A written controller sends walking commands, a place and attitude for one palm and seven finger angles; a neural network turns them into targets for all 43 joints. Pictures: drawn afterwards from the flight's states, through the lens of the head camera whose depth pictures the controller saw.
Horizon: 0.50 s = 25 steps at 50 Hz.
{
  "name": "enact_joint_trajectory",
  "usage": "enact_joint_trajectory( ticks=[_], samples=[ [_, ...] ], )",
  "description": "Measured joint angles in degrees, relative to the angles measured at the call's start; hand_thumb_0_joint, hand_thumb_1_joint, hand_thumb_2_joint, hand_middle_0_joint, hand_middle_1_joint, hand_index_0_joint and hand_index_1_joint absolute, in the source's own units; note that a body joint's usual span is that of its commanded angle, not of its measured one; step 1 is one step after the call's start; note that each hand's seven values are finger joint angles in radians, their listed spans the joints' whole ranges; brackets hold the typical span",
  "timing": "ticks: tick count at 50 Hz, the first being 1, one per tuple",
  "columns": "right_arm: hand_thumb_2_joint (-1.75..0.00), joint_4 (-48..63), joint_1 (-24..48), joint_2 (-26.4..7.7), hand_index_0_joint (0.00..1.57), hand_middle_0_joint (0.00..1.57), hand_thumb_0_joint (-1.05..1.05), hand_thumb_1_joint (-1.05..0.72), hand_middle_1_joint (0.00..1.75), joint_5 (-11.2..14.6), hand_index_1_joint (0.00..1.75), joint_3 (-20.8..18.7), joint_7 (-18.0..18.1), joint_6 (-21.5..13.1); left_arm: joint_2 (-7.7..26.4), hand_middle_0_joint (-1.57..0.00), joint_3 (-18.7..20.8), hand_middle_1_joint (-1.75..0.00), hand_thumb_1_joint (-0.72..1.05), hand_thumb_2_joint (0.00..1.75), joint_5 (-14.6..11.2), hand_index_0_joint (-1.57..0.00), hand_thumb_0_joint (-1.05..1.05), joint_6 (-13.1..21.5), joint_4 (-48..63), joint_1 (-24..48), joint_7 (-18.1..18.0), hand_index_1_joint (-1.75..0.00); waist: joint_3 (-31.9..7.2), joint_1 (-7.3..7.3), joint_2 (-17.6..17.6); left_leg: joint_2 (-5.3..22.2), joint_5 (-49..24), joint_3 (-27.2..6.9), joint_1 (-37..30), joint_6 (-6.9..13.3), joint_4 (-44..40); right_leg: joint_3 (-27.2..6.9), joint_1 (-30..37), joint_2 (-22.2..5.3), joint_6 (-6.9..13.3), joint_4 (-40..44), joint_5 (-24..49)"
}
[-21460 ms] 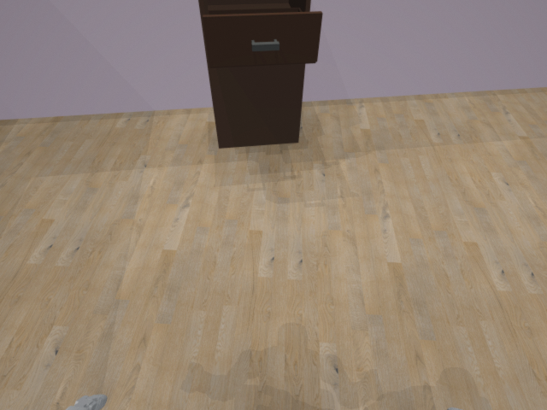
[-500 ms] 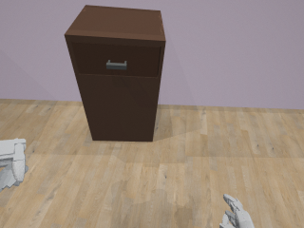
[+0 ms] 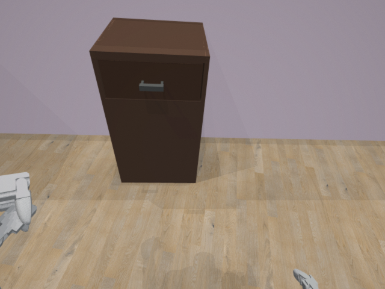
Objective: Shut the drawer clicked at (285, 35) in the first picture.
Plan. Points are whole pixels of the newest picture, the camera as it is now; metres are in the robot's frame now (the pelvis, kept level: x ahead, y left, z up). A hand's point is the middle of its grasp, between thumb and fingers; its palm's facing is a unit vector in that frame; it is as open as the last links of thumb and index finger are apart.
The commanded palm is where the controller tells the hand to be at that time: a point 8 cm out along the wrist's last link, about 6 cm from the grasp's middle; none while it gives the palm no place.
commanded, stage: stop stepping back and stand still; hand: left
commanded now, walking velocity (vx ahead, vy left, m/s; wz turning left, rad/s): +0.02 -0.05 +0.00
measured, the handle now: (151, 85) +0.91 +0.22 -0.03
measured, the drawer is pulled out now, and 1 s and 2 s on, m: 0.00 0.00 0.00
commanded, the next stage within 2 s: let the arm hang, fingers relaxed in 0.52 s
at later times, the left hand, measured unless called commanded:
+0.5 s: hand (41, 195) +0.21 +0.25 +0.17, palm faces +0.37 -0.79 -0.48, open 3.2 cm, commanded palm +0.15 +0.29 +0.19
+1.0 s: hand out of the picture +0.01 +0.21 -0.16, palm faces +0.05 -0.97 -0.23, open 3.5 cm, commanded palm none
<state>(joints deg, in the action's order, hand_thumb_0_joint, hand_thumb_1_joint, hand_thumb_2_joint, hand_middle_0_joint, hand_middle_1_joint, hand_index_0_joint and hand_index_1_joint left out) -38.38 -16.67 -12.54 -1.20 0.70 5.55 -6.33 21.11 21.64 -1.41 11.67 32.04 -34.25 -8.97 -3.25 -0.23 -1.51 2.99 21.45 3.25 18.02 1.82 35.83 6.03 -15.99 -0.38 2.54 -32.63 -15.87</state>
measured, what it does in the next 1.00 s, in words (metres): stands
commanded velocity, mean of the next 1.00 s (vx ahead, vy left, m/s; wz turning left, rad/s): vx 0.00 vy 0.00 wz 0.00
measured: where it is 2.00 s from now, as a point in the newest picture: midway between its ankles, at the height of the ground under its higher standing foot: outside the picture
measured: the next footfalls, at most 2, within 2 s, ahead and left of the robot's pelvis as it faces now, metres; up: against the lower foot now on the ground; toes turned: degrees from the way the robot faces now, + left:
none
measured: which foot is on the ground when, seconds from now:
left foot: down 0.00-1.00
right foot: down 0.00-1.00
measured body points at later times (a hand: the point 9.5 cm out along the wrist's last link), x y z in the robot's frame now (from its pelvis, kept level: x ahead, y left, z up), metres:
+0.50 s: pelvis +0.02 +0.01 +0.01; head +0.04 +0.01 +0.46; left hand +0.18 +0.29 +0.19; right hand +0.20 -0.21 -0.07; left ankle +0.03 +0.12 -0.73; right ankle +0.02 -0.09 -0.73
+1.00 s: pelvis +0.00 +0.01 +0.01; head +0.03 +0.02 +0.46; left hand +0.01 +0.26 -0.15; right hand +0.04 -0.25 -0.13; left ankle +0.03 +0.12 -0.73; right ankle +0.02 -0.09 -0.73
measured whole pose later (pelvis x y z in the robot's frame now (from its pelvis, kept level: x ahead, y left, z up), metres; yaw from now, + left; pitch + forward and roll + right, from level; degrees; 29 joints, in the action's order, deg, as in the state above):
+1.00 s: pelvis +0.00 +0.01 +0.01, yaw +2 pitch -1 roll -1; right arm -58.0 -14.0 -13.8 -1.5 0.3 0.4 1.9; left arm 13.0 0.7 0.6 -1.7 -57.1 -15.7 -1.2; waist 4.6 0.2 -0.9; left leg 0.5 11.5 1.0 14.8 0.7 27.2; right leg 4.8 -12.7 0.2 1.6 -25.7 -12.2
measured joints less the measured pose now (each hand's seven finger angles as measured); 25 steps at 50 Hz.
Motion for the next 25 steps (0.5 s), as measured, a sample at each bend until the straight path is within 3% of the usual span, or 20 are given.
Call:
enact_joint_trajectory(
  ticks=[2, 5, 7, 9, 13, 19, 25],
  samples=[
    [-0.90, 0.1, 0.8, -0.5, 0.21, 0.20, 0.01, -0.91, 0.30, 0.1, 0.30, -0.5, 0.5, -0.8, -0.7, -1.41, -0.5, -1.60, 0.89, 0.90, 0.3, -1.41, 0.01, -0.1, -0.5, 0.9, -0.1, -1.60, 1.5, -0.32, -0.2, -0.6, -6.1, 0.0, -0.6, -0.5, -1.7, -0.3, -0.8, -0.7, -1.1, -3.3, -1.7],
    [-0.90, 0.3, 1.6, 0.6, 0.21, 0.20, 0.01, -0.91, 0.30, 0.1, 0.30, -0.3, 0.1, -1.5, -0.1, -1.41, -0.3, -1.60, 0.89, 0.90, 1.1, -1.41, 0.01, -0.5, -1.1, 1.1, 0.3, -1.60, 2.5, -0.59, -1.3, -1.8, -6.3, 0.5, -1.5, -1.3, -1.6, -2.7, -1.5, -0.7, -1.9, -7.7, -7.2],
    [-0.90, 1.1, 1.5, 1.4, 0.20, 0.20, 0.01, -0.91, 0.30, 0.1, 0.30, 0.1, -0.5, -2.2, 0.9, -1.41, 0.1, -1.60, 0.89, 0.90, 1.4, -1.41, 0.01, -0.3, -0.5, 0.8, 0.4, -1.60, 3.0, -1.00, -1.1, -2.0, -6.5, -0.1, -1.8, -1.6, -2.4, -2.7, 0.2, -0.3, -2.0, -4.3, -6.1],
    [-0.90, 1.6, 1.9, 1.9, 0.20, 0.20, 0.01, -0.91, 0.30, 0.2, 0.30, 0.6, -1.2, -2.4, 1.7, -1.41, 0.7, -1.60, 0.89, 0.90, 1.3, -1.41, 0.01, 0.5, 0.4, 0.1, 0.5, -1.60, 3.7, -1.00, -0.1, -1.5, -6.3, -0.8, -1.5, -2.0, -2.0, -2.2, 1.3, 0.5, -1.1, -1.1, -0.6],
    [-0.90, 1.3, 2.6, 1.9, 0.21, 0.20, 0.01, -0.91, 0.30, 0.6, 0.30, 0.6, -2.2, -1.4, 1.4, -1.41, 0.5, -1.60, 0.89, 0.90, 0.2, -1.41, 0.01, 1.6, 1.6, -1.8, 0.9, -1.60, 3.4, -0.32, 1.8, -1.0, -5.3, -2.0, -0.4, -1.5, 0.2, -1.6, 1.7, 1.7, -0.1, 0.9, -0.6],
    [-0.90, 0.9, 4.0, 1.4, 0.21, 0.20, 0.01, -0.91, 0.30, 0.8, 0.30, 0.5, -1.4, -0.5, 0.3, -1.41, -0.3, -1.60, 0.89, 0.90, 0.0, -1.41, 0.01, 0.9, -0.7, -1.8, 0.8, -1.60, 4.2, 0.55, 1.2, -2.6, -6.1, -0.8, -4.4, -1.2, -5.8, -2.8, 3.2, 0.3, -1.3, 2.3, -0.6],
    [-0.90, 3.1, 6.1, 1.3, 0.21, 0.20, 0.01, -0.91, 0.30, 0.9, 0.30, 0.6, -1.3, -0.6, 0.9, -1.41, -0.8, -1.60, 0.89, 0.90, 0.0, -1.41, 0.01, 0.3, -1.0, -1.3, 1.1, -1.60, 5.2, 0.34, 1.5, -2.7, -7.0, -0.7, -5.0, -1.2, -7.7, -2.8, 3.8, 0.3, -1.4, 4.3, 0.4]
  ],
)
